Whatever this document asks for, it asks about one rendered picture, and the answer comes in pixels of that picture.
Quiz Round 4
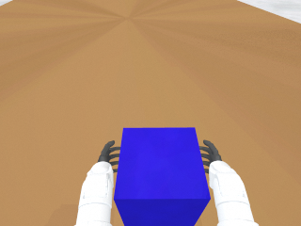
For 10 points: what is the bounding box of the left robot hand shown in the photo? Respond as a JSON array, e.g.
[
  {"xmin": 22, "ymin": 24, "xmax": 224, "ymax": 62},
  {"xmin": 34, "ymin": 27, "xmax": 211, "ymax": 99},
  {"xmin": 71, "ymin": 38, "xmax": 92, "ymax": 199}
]
[{"xmin": 97, "ymin": 140, "xmax": 120, "ymax": 173}]

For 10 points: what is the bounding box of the right robot forearm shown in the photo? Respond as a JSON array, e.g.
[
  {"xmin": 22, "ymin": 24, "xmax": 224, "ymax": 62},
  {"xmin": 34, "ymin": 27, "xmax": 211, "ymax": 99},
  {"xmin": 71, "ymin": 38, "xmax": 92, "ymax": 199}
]
[{"xmin": 209, "ymin": 160, "xmax": 259, "ymax": 226}]

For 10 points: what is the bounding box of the right robot hand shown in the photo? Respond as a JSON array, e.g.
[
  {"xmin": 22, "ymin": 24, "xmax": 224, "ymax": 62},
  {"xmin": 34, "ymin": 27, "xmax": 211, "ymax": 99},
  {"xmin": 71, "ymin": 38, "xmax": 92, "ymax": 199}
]
[{"xmin": 199, "ymin": 139, "xmax": 222, "ymax": 174}]

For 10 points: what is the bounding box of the carton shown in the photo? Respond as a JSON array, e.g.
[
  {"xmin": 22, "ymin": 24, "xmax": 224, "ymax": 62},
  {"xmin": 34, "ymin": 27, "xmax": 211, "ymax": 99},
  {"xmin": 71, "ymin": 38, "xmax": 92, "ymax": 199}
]
[{"xmin": 114, "ymin": 127, "xmax": 211, "ymax": 226}]

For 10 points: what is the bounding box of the left robot forearm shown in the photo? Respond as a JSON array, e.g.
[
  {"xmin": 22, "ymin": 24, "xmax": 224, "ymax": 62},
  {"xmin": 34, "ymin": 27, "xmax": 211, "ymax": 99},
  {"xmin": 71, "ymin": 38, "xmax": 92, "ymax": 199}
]
[{"xmin": 74, "ymin": 161, "xmax": 114, "ymax": 226}]

